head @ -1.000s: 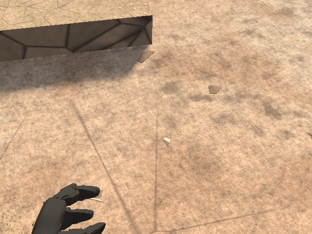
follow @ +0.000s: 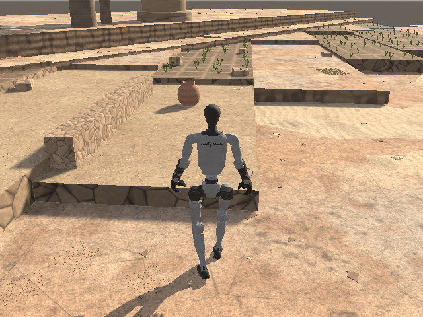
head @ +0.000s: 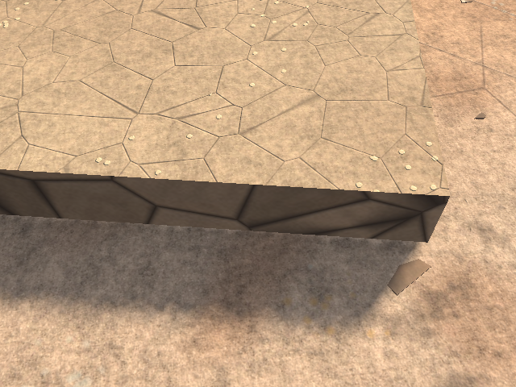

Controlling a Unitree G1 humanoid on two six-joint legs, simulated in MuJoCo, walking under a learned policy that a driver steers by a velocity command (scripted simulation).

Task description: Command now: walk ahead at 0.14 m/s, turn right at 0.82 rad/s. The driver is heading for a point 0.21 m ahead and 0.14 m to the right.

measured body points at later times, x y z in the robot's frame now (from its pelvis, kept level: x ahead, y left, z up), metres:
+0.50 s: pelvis +0.11 +0.06 +0.02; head +0.13 +0.07 +0.46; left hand +0.35 +0.26 -0.07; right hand +0.16 -0.23 -0.09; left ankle +0.15 +0.19 -0.72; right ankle +0.14 -0.05 -0.71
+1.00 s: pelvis +0.14 +0.08 +0.02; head +0.14 +0.08 +0.47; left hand +0.33 +0.29 -0.09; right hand +0.22 -0.19 -0.09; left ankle +0.15 +0.19 -0.71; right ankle +0.11 -0.06 -0.71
